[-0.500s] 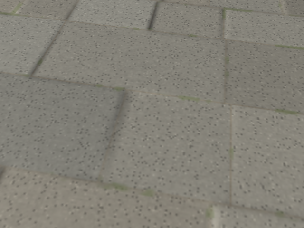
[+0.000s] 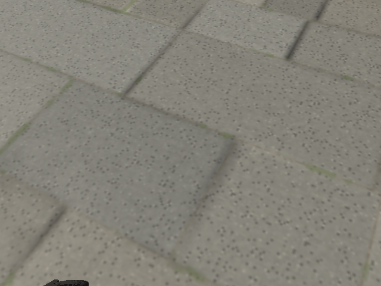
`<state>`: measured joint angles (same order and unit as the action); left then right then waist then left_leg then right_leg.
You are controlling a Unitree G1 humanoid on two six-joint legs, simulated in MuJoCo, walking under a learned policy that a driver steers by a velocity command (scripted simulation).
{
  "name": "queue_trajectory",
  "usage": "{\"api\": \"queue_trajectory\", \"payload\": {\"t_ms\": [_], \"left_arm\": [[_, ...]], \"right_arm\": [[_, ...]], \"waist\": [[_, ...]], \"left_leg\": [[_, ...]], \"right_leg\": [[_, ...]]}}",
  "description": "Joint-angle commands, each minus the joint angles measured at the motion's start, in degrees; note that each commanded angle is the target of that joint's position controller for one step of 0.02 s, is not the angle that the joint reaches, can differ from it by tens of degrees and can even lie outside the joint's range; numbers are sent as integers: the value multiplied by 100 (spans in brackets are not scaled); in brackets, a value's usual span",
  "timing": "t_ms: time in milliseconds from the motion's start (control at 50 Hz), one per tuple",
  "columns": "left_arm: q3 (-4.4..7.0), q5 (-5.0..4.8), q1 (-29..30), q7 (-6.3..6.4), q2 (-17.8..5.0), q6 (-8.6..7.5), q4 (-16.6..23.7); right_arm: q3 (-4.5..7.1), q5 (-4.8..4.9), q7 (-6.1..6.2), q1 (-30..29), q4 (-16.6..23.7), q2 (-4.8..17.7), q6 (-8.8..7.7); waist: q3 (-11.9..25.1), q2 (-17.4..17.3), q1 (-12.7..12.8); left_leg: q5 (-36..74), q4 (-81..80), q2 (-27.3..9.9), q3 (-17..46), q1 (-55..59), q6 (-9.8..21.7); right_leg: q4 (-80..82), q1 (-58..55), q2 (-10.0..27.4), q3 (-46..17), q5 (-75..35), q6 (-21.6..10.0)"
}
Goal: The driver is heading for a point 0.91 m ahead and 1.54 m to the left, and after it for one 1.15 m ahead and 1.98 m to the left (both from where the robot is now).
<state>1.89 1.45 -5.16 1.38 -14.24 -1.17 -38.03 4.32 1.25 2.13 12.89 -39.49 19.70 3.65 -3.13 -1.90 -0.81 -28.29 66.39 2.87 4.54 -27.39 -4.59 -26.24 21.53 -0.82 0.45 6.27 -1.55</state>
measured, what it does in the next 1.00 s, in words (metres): steps on the spot, turning left: left foot, then right foot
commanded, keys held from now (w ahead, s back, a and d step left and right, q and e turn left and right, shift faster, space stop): q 0.64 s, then w+q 0.30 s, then w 0.06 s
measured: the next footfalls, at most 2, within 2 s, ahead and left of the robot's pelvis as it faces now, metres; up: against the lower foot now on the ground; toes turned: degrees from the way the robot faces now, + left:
left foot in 0.26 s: +0.04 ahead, +0.15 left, +0.00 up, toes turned +11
right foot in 0.74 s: +0.12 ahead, -0.06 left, +0.00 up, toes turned +31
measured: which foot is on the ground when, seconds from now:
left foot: up 0.00-0.24, down 0.26-0.74, up 0.76-1.00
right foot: down 0.00-0.26, up 0.28-0.72, down 0.74-1.00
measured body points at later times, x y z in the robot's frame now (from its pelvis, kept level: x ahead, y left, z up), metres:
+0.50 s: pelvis +0.02 +0.05 +0.01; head +0.04 +0.09 +0.46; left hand +0.09 +0.37 -0.11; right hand +0.23 -0.19 -0.06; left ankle +0.00 +0.14 -0.73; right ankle +0.07 -0.11 -0.66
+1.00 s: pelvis +0.08 +0.06 +0.01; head +0.10 +0.05 +0.46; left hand -0.04 +0.32 -0.10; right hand +0.37 -0.09 -0.08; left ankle +0.05 +0.23 -0.66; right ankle +0.08 -0.08 -0.73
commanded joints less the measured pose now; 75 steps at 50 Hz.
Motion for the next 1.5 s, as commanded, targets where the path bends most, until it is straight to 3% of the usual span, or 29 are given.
{"api": "queue_trajectory", "payload": {"t_ms": [20,160,240,260,280,300,320,360,400,520,640,700,720,740,760,800,860,980,1100,1140,1180,1200,1220,1240,1260,1280,1320,1400,1500], "left_arm": [[266,19,-6,62,-869,32,254],[405,-85,74,17,-1176,120,91],[434,-255,95,-3,-1216,168,-63],[408,-271,-160,-11,-1054,183,-197],[325,-94,-369,-55,-706,189,-167],[331,7,107,-7,-759,154,170],[400,-46,485,32,-952,138,215],[469,-115,153,92,-980,185,-7],[491,-67,21,106,-990,189,-76],[381,-156,273,15,-742,110,11],[391,-220,199,-112,-835,20,22],[425,-254,-216,-177,-826,-57,-79],[470,-237,-457,-157,-908,-72,-151],[524,-150,-871,-119,-1196,-68,-180],[613,3,-1119,-157,-1664,-95,-279],[498,-73,-482,-96,-1190,-226,-106],[380,-170,-548,38,-930,-247,-104],[394,-109,-1244,-24,-1056,-327,-321],[465,-323,-1484,-148,-1392,-297,-598],[483,-389,-1499,-172,-1496,-253,-692],[391,-382,-1520,-164,-1310,-237,-762],[237,-210,-1513,-156,-991,-273,-625],[33,-125,-1872,-182,-352,-389,-340],[194,-300,-1457,-191,-1001,-487,-424],[261,-432,-1081,-219,-1179,-536,-258],[230,-373,-940,-196,-1089,-551,-259],[244,-245,-1030,-215,-985,-488,-327],[197,-196,-988,-229,-731,-287,-382],[98,-154,176,-294,-527,-381,-30]], "right_arm": [[115,-8,17,391,364,304,12],[86,-46,-149,19,597,336,-13],[163,-63,-246,356,505,383,-11],[230,-89,-224,542,447,526,-14],[379,-95,-127,625,521,1115,-21],[429,-226,-122,442,726,1527,-88],[368,-348,-147,422,723,1241,-212],[271,-186,-122,-151,741,887,-326],[169,-96,-64,-322,788,681,-310],[223,-89,33,-64,770,790,-221],[276,-62,-48,-239,852,878,-136],[239,49,-41,-477,892,777,-106],[191,48,-26,-428,880,627,-118],[78,-28,-34,-185,847,235,-135],[124,27,-36,-233,1063,344,-215],[284,-57,-54,-396,977,879,-316],[240,-66,-143,-307,845,572,-339],[58,-10,-263,-758,1054,112,-498],[-71,10,-436,-1140,1148,-1,-613],[-9,15,-456,-934,1127,150,-627],[250,-3,-395,432,696,572,-611],[378,-26,-306,1460,519,936,-558],[424,-55,-278,1573,499,1545,-570],[264,-68,-311,1475,561,964,-659],[173,-88,-332,1148,512,756,-718],[120,-79,-346,829,509,596,-744],[31,-151,-362,363,531,319,-786],[52,-121,-325,278,343,352,-933],[86,-65,-221,693,14,499,-874]], "waist": [[733,1047,14],[930,1073,144],[896,974,-117],[811,662,-142],[666,-928,49],[508,-1589,-112],[646,-980,-319],[576,-562,44],[677,-654,135],[810,-651,-39],[795,-786,-67],[868,-684,220],[855,-476,317],[1080,478,328],[596,1507,290],[-32,1185,152],[-12,988,241],[-102,822,568],[-323,866,571],[-217,936,325],[672,650,-450],[1488,94,-903],[2144,-1664,-449],[2041,-867,-694],[1284,-792,-573],[913,-444,-398],[532,-455,-35],[225,-199,179],[-134,-90,-149]], "left_leg": [[311,-299,-315,-197,-242,-118],[770,-1884,-584,-502,552,133],[1503,-3473,-360,-797,1425,556],[1916,-4020,-367,-526,1891,775],[3280,-4627,-1581,1241,2506,1303],[3775,-4842,-2534,2670,2217,2357],[3244,-4967,-2327,2464,1990,2412],[2747,-4836,-1729,1695,1936,1778],[3355,-4727,-1496,1432,1830,1670],[3424,-4484,-1318,1626,2246,1714],[3484,-4339,-1258,2379,1942,1771],[1389,-4339,-873,2526,1422,1529],[413,-4126,-603,2338,806,1301],[-791,-2786,-59,1593,-102,947],[-772,-1683,561,680,-1411,742],[203,-656,-168,614,-1834,538],[1068,-97,-366,303,-1933,272],[1884,-1043,-605,14,-1952,124],[1837,-2821,-595,-572,-593,433],[1627,-3248,-424,-713,-4,684],[1961,-3765,-58,-926,2140,1016],[1721,-3654,-919,179,3864,1289],[338,-4536,-2376,3305,4959,2191],[17,-5025,-2442,3734,4641,2158],[449,-5031,-2277,2867,4073,1973],[1044,-5066,-2021,2196,3416,1866],[1855,-5390,-1628,1409,2468,1777],[2834,-5850,-1500,707,1980,1877],[3032,-5946,-1231,219,1917,1686]], "right_leg": [[991,-984,1393,-1008,-1102,-1169],[1027,-1073,1744,-478,-760,-1239],[432,-933,1704,-132,-350,-777],[-90,-528,1482,155,203,-375],[-1661,664,784,840,1671,279],[-2845,1805,9,402,3112,569],[-3599,1782,105,-249,2966,487],[-3720,1753,253,-447,2039,417],[-3879,1465,170,-412,1603,534],[-2412,1148,-10,-481,1305,681],[-1238,262,-197,-560,1563,573],[168,-785,-206,-392,796,338],[549,-1537,68,-496,586,168],[821,-2451,1225,-1617,1385,-254],[1414,-2281,2189,-3343,2530,-1018],[1623,-1792,2061,-3011,3105,-1045],[1681,-1935,1593,-1853,2166,-703],[1878,-2086,1540,-773,895,-857],[1873,-1702,1677,-185,161,-839],[1536,-1837,1805,-154,-729,-772],[-263,-1470,1395,449,-2640,-450],[-2041,-293,1145,638,-1305,-166],[-4025,1633,111,328,2465,172],[-4742,2128,260,-521,2566,123],[-4830,2495,519,-451,2065,4],[-4564,2331,755,-365,1545,-34],[-4079,1801,999,-410,879,15],[-3436,1767,968,-318,254,244],[-1434,1673,681,-181,-1144,353]]}}
Keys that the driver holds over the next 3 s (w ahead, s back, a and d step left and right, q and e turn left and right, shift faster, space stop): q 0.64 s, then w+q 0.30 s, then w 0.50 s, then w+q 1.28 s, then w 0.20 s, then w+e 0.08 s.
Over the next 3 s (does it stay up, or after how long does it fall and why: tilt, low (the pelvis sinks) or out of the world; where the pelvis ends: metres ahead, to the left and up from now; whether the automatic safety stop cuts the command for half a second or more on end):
stays up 0.69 0.95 0.01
